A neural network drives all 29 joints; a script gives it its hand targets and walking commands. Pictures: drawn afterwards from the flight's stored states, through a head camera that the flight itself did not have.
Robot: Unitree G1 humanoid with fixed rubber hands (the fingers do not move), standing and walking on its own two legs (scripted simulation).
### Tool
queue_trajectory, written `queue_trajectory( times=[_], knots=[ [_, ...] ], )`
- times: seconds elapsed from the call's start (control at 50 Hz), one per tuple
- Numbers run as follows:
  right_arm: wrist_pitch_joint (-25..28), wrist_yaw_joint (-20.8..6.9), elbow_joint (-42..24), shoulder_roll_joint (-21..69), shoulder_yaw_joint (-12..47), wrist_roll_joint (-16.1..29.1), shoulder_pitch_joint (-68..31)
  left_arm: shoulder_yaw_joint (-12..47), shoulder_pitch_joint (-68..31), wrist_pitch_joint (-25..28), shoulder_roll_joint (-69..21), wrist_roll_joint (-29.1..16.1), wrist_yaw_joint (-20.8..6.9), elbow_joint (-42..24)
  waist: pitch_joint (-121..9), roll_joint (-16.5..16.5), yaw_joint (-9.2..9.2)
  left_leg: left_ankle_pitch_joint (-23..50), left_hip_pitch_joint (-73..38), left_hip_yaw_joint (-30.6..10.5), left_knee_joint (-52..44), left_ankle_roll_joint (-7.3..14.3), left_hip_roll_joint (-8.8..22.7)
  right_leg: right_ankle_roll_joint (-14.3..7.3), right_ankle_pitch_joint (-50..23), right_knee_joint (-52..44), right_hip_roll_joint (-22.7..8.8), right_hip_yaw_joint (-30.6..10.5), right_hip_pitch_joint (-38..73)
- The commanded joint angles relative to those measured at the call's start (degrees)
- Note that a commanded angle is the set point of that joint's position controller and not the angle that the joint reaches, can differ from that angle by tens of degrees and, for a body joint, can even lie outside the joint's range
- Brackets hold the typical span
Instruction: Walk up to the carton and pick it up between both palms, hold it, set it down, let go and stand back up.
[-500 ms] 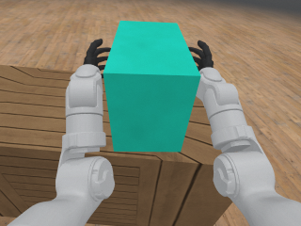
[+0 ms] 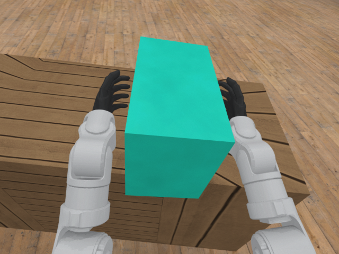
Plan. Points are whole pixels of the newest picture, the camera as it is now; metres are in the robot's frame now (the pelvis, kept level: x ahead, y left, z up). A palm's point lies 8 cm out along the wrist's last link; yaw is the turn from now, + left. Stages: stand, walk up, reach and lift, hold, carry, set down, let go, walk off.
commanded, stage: hold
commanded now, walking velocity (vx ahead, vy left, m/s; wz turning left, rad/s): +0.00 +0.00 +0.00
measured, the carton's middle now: (168, 115) +0.42 -0.01 +0.13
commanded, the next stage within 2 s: none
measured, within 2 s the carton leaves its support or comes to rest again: neither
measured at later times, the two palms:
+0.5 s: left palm (107, 132) +0.31 +0.12 +0.19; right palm (245, 127) +0.32 -0.15 +0.19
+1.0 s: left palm (78, 112) +0.28 +0.15 +0.25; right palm (248, 90) +0.31 -0.12 +0.29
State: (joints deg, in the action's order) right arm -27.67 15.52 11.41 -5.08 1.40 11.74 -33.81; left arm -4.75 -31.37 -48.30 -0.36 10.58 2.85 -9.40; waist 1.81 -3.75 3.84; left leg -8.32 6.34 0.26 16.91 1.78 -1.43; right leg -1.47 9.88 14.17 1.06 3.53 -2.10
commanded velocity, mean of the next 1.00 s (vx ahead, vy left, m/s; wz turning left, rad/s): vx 0.00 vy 0.00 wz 0.00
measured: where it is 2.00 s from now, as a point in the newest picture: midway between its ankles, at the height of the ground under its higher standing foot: outside the picture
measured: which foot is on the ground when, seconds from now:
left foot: down 0.00-1.00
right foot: down 0.00-1.00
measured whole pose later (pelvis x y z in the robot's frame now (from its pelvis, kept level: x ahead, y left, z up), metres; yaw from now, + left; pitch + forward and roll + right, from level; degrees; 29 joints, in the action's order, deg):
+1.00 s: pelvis -0.09 +0.01 -0.01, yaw +5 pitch -8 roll -2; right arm -29.2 12.9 46.6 -6.6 -11.9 9.3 -64.1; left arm -18.5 -52.9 -46.8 -4.4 18.9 1.1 19.7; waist -0.2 -1.3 5.5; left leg -1.1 9.2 -0.7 17.7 2.6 -1.1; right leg -0.8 10.9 19.9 2.2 2.7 -5.2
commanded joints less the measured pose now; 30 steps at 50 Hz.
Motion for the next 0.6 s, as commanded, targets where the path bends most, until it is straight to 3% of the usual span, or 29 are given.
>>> queue_trajectory(
  times=[0.0,0.06,0.1,0.14,0.16,0.2,0.24,0.28,0.3,0.36,0.42,0.48,0.52,0.58],
  knots=[
    [4.19,-1.34,-32.31,24.67,23.01,8.39,-33.03,29.42,-25.70,2.56,-26.15,-15.57,-7.38,-26.34,-41.46,5.15,1.85,46.54,-17.15,-5.10,6.26,-0.63,3.76,5.41,-41.88,2.86,-0.20,-2.30,7.85],
    [3.50,0.21,-37.08,26.53,26.77,6.86,-27.78,31.13,-21.43,2.15,-24.87,-14.19,-8.71,-31.04,-45.44,4.52,2.39,47.39,-18.11,-5.60,5.36,1.20,3.32,6.38,-48.92,4.01,-1.46,-3.10,7.84],
    [2.32,0.48,-34.30,24.30,26.97,5.03,-24.87,27.22,-18.39,0.47,-19.95,-10.30,-10.11,-27.06,-40.14,2.54,1.34,38.09,-16.31,-4.71,3.10,1.65,2.56,7.07,-48.99,3.94,-2.55,-2.52,9.89],
    [0.38,0.61,-28.10,22.23,25.47,4.74,-27.24,21.65,-18.88,-2.31,-15.42,-6.20,-11.61,-20.55,-30.25,0.57,-0.15,23.92,-12.57,-3.46,-0.81,1.65,1.60,7.80,-45.91,3.25,-3.61,-1.58,12.58],
    [-0.22,0.19,-23.29,20.41,23.46,4.27,-27.18,19.52,-18.89,-2.82,-13.32,-5.44,-11.80,-17.23,-23.76,0.70,-0.67,16.29,-10.41,-3.52,-2.65,1.59,1.87,7.92,-39.42,2.84,-3.77,-1.13,10.72],
    [1.53,-3.23,-10.62,14.39,15.88,-1.16,-22.73,13.65,-15.16,1.21,-8.49,-5.89,-11.23,-4.32,-9.40,2.09,-2.03,-3.44,-0.96,-4.17,-5.61,1.52,3.87,7.52,-15.02,2.60,-3.18,-0.46,1.75],
    [3.06,-6.99,1.74,10.99,8.13,-4.86,-22.72,10.49,-17.30,3.33,-11.54,-4.23,-10.72,7.87,-1.74,4.70,-0.74,-11.69,3.66,-3.24,-7.77,-0.74,5.26,5.36,1.98,0.71,-1.88,0.52,-2.10],
    [4.85,-8.93,6.13,11.11,6.19,-6.07,-23.53,11.63,-19.64,5.91,-13.48,-5.56,-10.86,11.22,-3.55,6.47,0.34,-8.73,5.12,-2.90,-7.77,-2.13,6.02,4.31,-0.23,0.29,-1.28,-0.31,-0.35],
    [6.07,-9.22,4.90,12.91,7.28,-5.54,-25.61,13.26,-21.50,7.80,-14.58,-7.18,-10.61,9.48,-8.70,6.93,0.06,-5.09,3.81,-2.81,-6.49,-2.17,6.07,4.42,-4.11,0.30,-1.07,-1.06,0.42],
    [8.81,-8.16,-3.38,20.98,13.40,-0.57,-34.56,20.14,-33.01,10.64,-22.13,-10.63,-8.53,-2.09,-28.91,6.60,0.69,11.02,-6.18,-1.96,-1.27,-1.65,4.09,4.89,-21.66,1.01,-0.02,-1.87,6.32],
    [7.64,-6.12,-7.97,29.64,19.98,3.79,-41.12,26.60,-45.26,10.06,-26.97,-12.75,-6.68,-11.04,-40.60,4.50,2.78,18.90,-10.21,-1.44,0.52,-0.55,1.64,5.24,-30.67,1.41,0.70,-1.48,11.03],
    [4.78,-4.62,-5.65,33.69,19.42,4.24,-49.64,23.89,-55.33,6.83,-27.70,-9.61,-6.12,-7.73,-39.08,0.98,1.81,12.78,-6.35,0.18,-1.24,1.46,-0.04,5.84,-25.04,0.10,0.00,-1.67,11.98],
    [3.01,-4.11,-1.21,33.30,16.33,3.83,-53.01,18.66,-57.52,3.49,-26.92,-6.27,-6.50,-0.87,-32.07,-0.01,0.25,5.31,-4.27,1.46,-2.42,2.28,-0.18,5.80,-14.94,-1.76,-1.19,-1.76,9.86],
    [0.42,-3.61,9.63,28.84,8.41,3.46,-56.94,7.37,-56.48,-0.96,-23.15,0.16,-8.21,13.89,-16.22,-1.40,-1.95,-4.59,-2.71,2.99,-1.63,1.87,-0.97,4.92,5.71,-5.41,-2.96,-1.82,1.74]
  ],
)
